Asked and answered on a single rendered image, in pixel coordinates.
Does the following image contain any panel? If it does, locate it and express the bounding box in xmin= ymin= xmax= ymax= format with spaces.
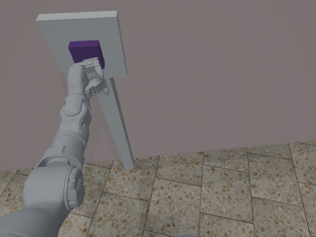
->
xmin=36 ymin=10 xmax=134 ymax=170

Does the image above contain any robot left forearm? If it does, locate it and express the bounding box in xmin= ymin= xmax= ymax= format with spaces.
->
xmin=23 ymin=94 xmax=92 ymax=206

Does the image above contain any button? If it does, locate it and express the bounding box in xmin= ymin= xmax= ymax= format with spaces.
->
xmin=68 ymin=39 xmax=105 ymax=69

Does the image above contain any left robot hand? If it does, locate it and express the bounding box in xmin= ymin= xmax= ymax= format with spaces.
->
xmin=67 ymin=57 xmax=109 ymax=101

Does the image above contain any robot left upper arm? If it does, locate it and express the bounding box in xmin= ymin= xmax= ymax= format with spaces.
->
xmin=0 ymin=165 xmax=85 ymax=237

